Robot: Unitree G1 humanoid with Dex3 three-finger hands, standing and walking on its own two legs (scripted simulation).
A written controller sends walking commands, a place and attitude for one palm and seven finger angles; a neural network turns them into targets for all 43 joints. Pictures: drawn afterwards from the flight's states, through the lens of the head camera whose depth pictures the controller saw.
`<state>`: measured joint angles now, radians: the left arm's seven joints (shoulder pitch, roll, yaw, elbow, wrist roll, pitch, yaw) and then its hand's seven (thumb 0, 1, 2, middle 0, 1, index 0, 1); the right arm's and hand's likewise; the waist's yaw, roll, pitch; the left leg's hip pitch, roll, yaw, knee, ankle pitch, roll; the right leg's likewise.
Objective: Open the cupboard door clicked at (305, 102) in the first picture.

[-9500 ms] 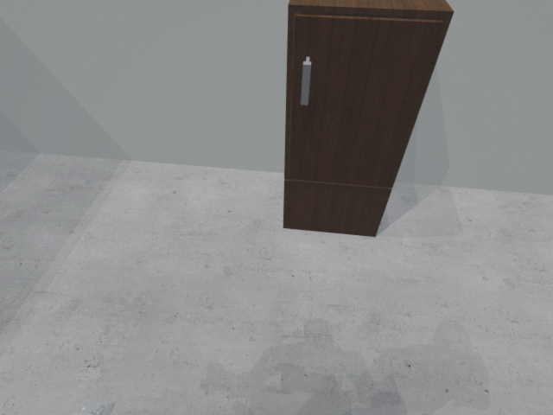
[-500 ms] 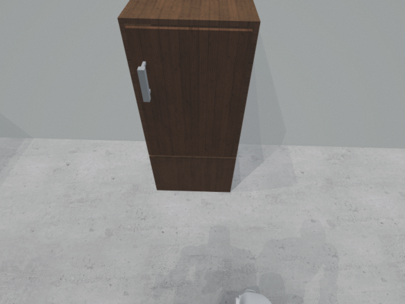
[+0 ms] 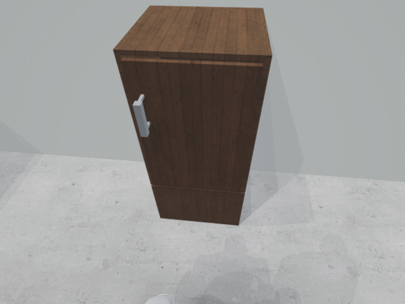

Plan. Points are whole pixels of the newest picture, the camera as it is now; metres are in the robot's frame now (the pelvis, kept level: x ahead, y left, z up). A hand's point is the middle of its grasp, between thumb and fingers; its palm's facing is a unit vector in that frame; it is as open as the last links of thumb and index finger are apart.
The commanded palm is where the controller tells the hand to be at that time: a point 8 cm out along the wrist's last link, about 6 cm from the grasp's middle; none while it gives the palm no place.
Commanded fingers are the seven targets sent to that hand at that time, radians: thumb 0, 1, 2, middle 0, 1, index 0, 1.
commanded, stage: take the last steps up to it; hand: left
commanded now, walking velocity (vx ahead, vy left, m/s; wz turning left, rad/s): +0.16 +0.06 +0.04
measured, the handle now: (143, 115) +0.65 +0.24 -0.01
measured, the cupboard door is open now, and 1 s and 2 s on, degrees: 0 0 0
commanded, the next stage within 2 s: come to a stop and stand still in 0.02 s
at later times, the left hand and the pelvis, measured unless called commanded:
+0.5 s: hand out of the picture +0.11 +0.22 -0.18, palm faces +0.04 -0.97 -0.24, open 7.4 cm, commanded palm none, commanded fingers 0.00 0.90 0.90 -0.20 -0.30 -0.20 -0.30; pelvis +0.07 +0.02 -0.01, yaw -1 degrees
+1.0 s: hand out of the picture +0.08 +0.12 -0.18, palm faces +0.06 -0.98 -0.21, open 7.2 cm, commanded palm none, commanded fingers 0.00 0.90 0.90 -0.20 -0.30 -0.20 -0.30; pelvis +0.03 -0.06 -0.01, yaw +0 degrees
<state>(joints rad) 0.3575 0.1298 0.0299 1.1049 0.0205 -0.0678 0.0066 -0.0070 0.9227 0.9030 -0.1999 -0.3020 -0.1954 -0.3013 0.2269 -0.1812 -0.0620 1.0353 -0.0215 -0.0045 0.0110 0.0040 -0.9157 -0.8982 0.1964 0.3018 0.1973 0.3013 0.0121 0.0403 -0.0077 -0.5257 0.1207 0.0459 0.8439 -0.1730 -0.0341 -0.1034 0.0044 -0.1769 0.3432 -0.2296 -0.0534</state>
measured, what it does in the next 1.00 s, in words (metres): steps on the spot: left foot, then right foot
